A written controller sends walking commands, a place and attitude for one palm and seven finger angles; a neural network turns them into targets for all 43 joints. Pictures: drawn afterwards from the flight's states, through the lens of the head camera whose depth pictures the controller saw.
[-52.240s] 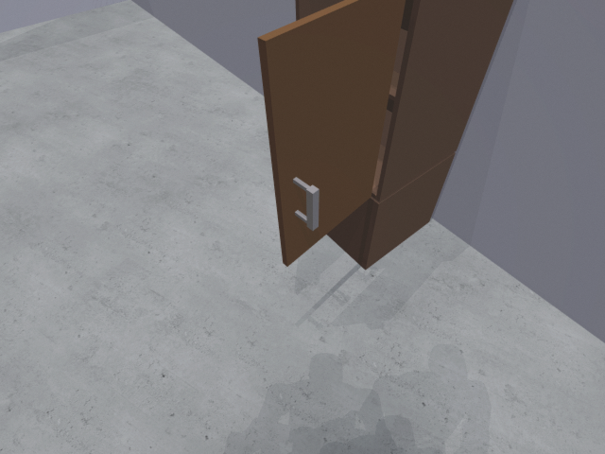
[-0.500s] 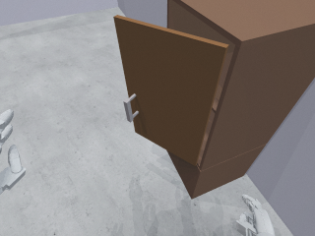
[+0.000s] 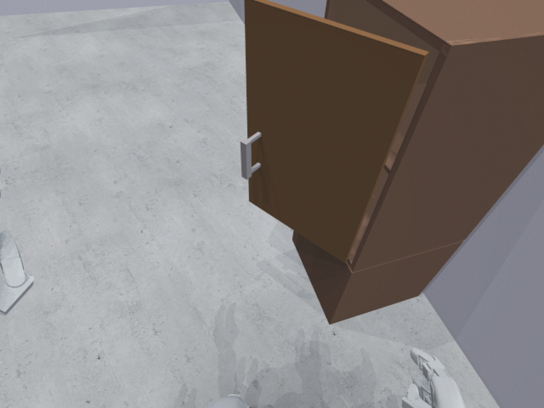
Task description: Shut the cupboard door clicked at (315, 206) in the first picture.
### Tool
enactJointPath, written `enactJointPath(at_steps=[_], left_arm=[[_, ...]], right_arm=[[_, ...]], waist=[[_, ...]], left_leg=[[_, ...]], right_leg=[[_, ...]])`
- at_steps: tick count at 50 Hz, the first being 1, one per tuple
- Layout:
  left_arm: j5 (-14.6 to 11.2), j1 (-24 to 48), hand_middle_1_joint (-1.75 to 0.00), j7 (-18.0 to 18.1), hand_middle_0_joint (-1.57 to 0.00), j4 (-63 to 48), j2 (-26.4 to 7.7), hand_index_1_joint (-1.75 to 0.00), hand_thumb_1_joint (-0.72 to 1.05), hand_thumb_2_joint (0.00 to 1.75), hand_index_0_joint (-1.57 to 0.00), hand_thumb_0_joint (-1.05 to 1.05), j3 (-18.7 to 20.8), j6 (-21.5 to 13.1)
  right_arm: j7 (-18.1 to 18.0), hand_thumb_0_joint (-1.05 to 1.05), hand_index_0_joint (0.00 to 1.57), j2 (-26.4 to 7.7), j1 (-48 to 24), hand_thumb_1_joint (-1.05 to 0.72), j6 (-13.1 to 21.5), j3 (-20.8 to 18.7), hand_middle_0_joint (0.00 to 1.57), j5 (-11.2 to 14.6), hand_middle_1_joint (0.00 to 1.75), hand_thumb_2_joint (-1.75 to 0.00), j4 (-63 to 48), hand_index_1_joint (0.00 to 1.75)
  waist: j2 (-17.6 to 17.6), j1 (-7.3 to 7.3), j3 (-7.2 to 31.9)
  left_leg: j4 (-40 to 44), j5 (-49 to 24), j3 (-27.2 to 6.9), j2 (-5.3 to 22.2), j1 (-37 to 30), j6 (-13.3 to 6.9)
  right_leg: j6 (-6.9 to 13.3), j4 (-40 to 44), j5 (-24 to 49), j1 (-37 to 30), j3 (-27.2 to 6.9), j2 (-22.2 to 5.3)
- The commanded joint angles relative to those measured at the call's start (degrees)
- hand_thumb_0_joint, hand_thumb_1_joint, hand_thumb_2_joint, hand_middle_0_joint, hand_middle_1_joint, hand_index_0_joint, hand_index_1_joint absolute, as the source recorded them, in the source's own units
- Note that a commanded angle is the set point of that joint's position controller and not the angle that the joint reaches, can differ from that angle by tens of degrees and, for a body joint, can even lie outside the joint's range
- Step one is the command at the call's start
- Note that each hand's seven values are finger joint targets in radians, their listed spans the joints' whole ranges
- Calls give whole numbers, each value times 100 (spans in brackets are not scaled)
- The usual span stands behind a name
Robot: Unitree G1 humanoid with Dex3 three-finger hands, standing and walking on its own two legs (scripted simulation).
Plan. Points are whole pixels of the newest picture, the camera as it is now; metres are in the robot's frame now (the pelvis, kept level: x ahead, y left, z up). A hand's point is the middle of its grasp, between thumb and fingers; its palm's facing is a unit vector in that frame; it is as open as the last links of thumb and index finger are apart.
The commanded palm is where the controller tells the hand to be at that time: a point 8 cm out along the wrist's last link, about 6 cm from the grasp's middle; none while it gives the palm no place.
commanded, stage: step back with the hand held close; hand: left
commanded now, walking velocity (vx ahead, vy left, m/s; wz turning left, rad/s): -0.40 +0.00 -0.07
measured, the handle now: (251, 155) +0.72 +0.11 -0.09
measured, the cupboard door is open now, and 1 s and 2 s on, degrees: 33 33 33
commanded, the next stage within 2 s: stop stepping back and stand still in 0.44 s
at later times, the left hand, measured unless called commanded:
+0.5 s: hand out of the picture +0.12 +0.27 +0.19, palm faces +0.38 -0.85 -0.35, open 7.4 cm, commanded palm +0.06 +0.32 +0.19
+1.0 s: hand out of the picture -0.05 +0.29 +0.20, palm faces +0.25 -0.85 -0.46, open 7.4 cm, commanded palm -0.08 +0.35 +0.19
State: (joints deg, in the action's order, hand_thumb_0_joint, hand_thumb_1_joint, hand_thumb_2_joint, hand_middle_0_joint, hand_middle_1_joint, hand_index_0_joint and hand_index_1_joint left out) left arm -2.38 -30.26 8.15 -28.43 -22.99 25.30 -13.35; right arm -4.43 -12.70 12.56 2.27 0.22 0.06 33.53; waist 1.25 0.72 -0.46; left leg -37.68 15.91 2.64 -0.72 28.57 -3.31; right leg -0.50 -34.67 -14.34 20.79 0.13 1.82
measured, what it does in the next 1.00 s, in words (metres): walks backwards: right foot, then left foot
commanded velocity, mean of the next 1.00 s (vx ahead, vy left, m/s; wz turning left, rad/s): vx -0.09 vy -0.04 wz -0.03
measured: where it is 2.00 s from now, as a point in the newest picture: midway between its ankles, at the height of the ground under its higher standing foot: outside the picture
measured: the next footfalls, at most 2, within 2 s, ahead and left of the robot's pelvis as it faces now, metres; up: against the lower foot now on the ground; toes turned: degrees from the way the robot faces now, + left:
right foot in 0.34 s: -0.12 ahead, -0.12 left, +0.00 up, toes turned +0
left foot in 0.72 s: +0.01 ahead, +0.11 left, +0.00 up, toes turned -6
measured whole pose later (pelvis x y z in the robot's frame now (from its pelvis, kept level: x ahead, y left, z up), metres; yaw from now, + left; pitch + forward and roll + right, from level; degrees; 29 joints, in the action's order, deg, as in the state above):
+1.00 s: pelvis -0.25 +0.07 +0.01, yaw -7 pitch -1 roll -1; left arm -4.0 -37.1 7.3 -39.9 -29.3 24.9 -8.5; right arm -1.7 -7.8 15.2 3.2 1.7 -1.1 35.7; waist -4.4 -0.7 2.0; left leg -50.0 20.8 2.2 -1.0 35.8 3.2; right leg 7.5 -29.8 -16.1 12.9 4.8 4.6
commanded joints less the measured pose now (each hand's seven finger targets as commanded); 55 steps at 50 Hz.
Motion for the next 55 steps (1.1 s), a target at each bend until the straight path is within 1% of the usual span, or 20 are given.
enactJointPath(at_steps=[1,8,14,18,22,24,26,29,31,32,34,36,37,39,43,45,46,47,48,55], left_arm=[[-33,571,-30,244,-20,-1242,-1269,-30,90,90,-20,0,591,-384],[-17,373,-30,167,-20,-1360,-1489,-30,90,90,-20,0,1136,-584],[-326,-181,-30,39,-20,-1168,-1159,-30,90,90,-20,0,788,-554],[-153,995,-30,178,-20,-1541,-1509,-30,90,90,-20,0,635,-666],[-147,1088,-30,114,-20,-1391,-1467,-30,90,90,-20,0,547,-355],[-241,804,-30,20,-20,-1087,-1415,-30,90,90,-20,0,715,-457],[-313,241,-30,-33,-20,-916,-1479,-30,90,90,-20,0,1055,-434],[-403,-442,-30,-67,-20,-1413,-1563,-30,90,90,-20,0,1044,-495],[-331,-263,-30,31,-20,-2053,-1769,-30,90,90,-20,0,1014,-408],[-234,-100,-30,72,-20,-2028,-1630,-30,90,90,-20,0,957,-291],[-112,1116,-30,178,-20,-1628,-1254,-30,90,90,-20,0,506,-27],[-74,2083,-30,289,-20,-929,-952,-30,90,90,-20,0,236,79],[-20,2365,-30,289,-20,-777,-1060,-30,90,90,-20,0,251,30],[36,1689,-30,166,-20,-839,-1034,-30,90,90,-20,0,239,126],[-168,-235,-30,72,-20,-2260,-1318,-30,90,90,-20,0,530,223],[-212,-765,-30,83,-20,-2488,-1480,-30,90,90,-20,0,674,269],[-189,-916,-30,76,-20,-2408,-1674,-30,90,90,-20,0,868,293],[-176,-348,-30,98,-20,-2559,-1879,-30,90,90,-20,0,1029,246],[-199,385,-30,173,-20,-2438,-2091,-30,90,90,-20,0,1407,103],[17,1037,-30,267,-20,-301,-1082,-30,90,90,-20,0,290,143]], right_arm=[[-37,0,20,-681,-414,-90,323,-301,20,0,30,-90,-718,30],[-132,0,20,-831,-720,-90,552,-377,20,-40,30,-90,-802,30],[50,0,20,-655,-648,-90,651,-363,20,-33,30,-90,-626,30],[25,0,20,-524,-440,-90,636,-268,20,-116,30,-90,-229,30],[-154,0,20,-663,-782,-90,576,-330,20,37,30,-90,-450,30],[-83,0,20,-694,-921,-90,575,-368,20,56,30,-90,-566,30],[-40,0,20,-778,-897,-90,398,-415,20,-159,30,-90,-657,30],[74,0,20,-459,-642,-90,400,-375,20,10,30,-90,-818,30],[55,0,20,-547,-352,-90,391,-431,20,4,30,-90,-640,30],[52,0,20,-510,-258,-90,332,-374,20,-56,30,-90,-537,30],[-56,0,20,-541,-87,-90,321,-148,20,-146,30,-90,-460,30],[-170,0,20,-867,-129,-90,555,-178,20,-34,30,-90,-340,30],[-181,0,20,-771,-226,-90,723,-267,20,45,30,-90,-414,30],[-76,0,20,-756,-412,-90,745,-290,20,14,30,-90,-489,30],[245,0,20,-494,-639,-90,588,-298,20,-48,30,-90,-796,30],[291,0,20,-397,-618,-90,418,-222,20,-105,30,-90,-812,30],[280,0,20,-334,-456,-90,321,-223,20,-41,30,-90,-693,30],[249,0,20,-416,-456,-90,216,-278,20,22,30,-90,-564,30],[192,0,20,-559,-404,-90,220,-264,20,-116,30,-90,-452,30],[-173,0,20,-532,-493,-90,356,-225,20,-34,30,-90,-350,30]], waist=[[-542,-209,565],[1276,-25,902],[942,-32,1017],[-490,-208,1243],[278,-195,1070],[1126,-137,608],[1760,-46,876],[427,49,1296],[-1467,-138,744],[-1489,-210,326],[-141,-524,-241],[1988,-391,-561],[1637,-187,-377],[1859,-143,232],[1649,105,1089],[1074,62,1124],[-251,57,1035],[-1294,-38,489],[-927,-213,72],[-482,-137,-159]], left_leg=[[195,639,-502,271,-766,224],[3137,2641,-2269,1883,1290,-419],[2549,1414,-1042,1585,-300,246],[242,-332,63,588,-2372,718],[1210,-2176,-379,890,-2495,277],[2730,991,-1014,1359,-1203,279],[3724,2916,-1526,1727,388,914],[1080,1002,369,352,-1171,926],[-2386,497,-392,-20,-2356,816],[-2868,650,-785,263,-1829,676],[-239,959,-822,528,-1305,441],[2717,2294,-2367,1279,410,60],[3200,3390,-2761,1499,493,-44],[3809,4087,-2750,1305,102,862],[3362,2200,-944,808,-327,1051],[2235,1809,-332,444,362,1056],[132,1137,462,-31,238,907],[-2296,904,135,-128,571,664],[-3281,761,-347,28,1075,585],[-978,757,302,546,30,288]], right_leg=[[537,1430,-612,583,-1512,-1187],[-45,-1741,-712,-1691,-34,443],[211,405,-1514,-1015,131,142],[795,1930,139,881,-1391,-1367],[-49,741,729,573,-144,-179],[88,305,-1736,-160,132,343],[410,-550,-2133,-1534,434,675],[652,1222,-2033,-297,159,-58],[1389,2490,-3325,2731,-1907,-1958],[1441,2212,-3192,2735,-1701,-2047],[479,929,-2501,1908,-495,-1182],[-71,-1168,-1611,177,287,97],[-85,-1574,-1449,-260,123,243],[-35,-2284,-1710,-403,258,681],[224,-911,-1607,-1662,893,891],[570,871,-1637,-2703,590,485],[818,1720,-1382,-2050,-233,-461],[1341,2595,-1868,-525,-2023,-2045],[1749,2942,-2308,277,-2501,-2530],[1145,2285,-2834,34,-1105,-1722]])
